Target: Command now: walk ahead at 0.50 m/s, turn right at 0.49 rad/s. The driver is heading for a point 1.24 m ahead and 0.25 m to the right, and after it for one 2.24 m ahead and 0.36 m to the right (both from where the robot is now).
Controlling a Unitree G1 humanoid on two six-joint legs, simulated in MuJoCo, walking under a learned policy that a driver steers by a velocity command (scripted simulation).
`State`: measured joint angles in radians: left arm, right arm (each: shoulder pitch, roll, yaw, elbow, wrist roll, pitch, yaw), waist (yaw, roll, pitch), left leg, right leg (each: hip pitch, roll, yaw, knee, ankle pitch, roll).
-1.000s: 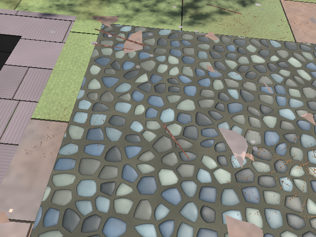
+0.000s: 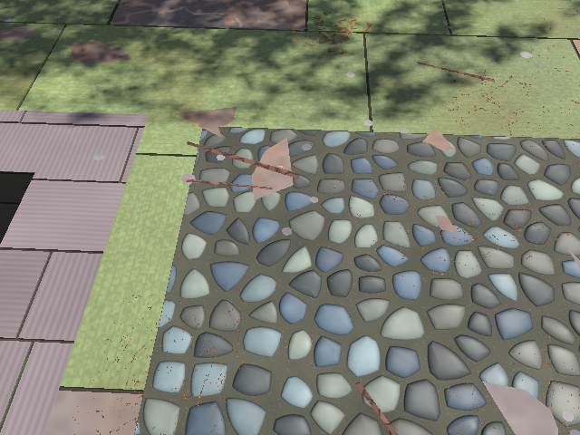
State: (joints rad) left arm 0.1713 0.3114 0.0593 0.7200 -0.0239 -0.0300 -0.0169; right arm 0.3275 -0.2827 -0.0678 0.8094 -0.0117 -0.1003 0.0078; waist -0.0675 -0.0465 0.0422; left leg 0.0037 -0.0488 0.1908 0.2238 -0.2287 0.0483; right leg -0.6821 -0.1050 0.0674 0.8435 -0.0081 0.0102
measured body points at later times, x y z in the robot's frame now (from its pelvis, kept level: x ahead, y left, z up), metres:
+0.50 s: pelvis +0.28 -0.06 +0.00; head +0.31 -0.08 +0.45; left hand +0.43 +0.20 -0.10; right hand +0.41 -0.36 -0.08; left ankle +0.48 +0.09 -0.68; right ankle +0.24 -0.13 -0.74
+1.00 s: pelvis +0.55 -0.10 +0.00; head +0.58 -0.11 +0.45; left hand +0.84 +0.02 -0.08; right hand +0.43 -0.35 -0.12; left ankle +0.55 +0.02 -0.74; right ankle +0.60 -0.30 -0.69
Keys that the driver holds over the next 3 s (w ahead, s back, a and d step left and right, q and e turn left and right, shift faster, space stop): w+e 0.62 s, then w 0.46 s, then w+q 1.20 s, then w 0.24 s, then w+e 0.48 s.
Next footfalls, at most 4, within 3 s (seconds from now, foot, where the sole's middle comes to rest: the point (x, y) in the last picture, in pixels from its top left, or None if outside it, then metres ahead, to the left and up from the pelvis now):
0.20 right None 0.28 -0.13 -0.78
0.66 left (284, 391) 0.59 0.00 -0.78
1.16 right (418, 336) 0.71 -0.35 -0.78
1.70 left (348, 230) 1.06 -0.22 -0.78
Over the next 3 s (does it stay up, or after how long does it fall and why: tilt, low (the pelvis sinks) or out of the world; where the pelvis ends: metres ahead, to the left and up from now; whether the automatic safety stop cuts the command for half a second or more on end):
stays up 1.55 -0.21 0.00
